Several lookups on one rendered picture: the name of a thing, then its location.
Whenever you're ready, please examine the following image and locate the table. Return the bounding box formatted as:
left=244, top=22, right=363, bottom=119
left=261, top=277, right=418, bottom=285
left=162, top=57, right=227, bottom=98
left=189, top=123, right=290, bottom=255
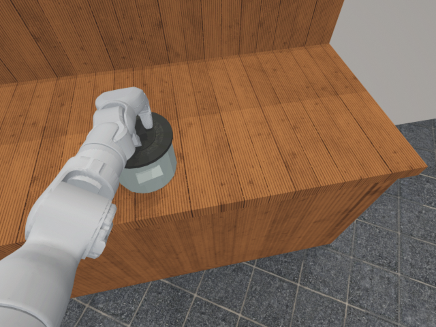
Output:
left=0, top=0, right=428, bottom=298

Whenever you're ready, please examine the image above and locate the pot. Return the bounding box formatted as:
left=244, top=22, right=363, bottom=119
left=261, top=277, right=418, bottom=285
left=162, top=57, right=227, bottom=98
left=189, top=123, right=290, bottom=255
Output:
left=119, top=144, right=177, bottom=193

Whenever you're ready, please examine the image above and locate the robot left upper arm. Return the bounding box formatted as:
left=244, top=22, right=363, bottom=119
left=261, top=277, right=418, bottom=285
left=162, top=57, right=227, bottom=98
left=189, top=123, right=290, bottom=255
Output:
left=0, top=181, right=117, bottom=327

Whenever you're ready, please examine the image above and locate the knob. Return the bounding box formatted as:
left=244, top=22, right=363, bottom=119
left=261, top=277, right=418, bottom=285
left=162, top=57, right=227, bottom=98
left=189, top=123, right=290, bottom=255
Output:
left=135, top=119, right=148, bottom=140

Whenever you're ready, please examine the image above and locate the robot left hand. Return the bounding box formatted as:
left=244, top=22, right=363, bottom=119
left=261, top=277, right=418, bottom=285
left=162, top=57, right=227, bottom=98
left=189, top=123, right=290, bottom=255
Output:
left=95, top=87, right=153, bottom=147

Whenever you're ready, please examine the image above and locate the lid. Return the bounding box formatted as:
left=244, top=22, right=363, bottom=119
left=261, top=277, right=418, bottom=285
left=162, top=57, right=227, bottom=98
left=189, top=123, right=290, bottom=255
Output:
left=125, top=112, right=173, bottom=169

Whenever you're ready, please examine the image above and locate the robot left forearm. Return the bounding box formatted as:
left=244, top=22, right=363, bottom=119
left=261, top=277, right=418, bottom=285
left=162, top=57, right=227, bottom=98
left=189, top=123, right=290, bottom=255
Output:
left=25, top=100, right=136, bottom=240

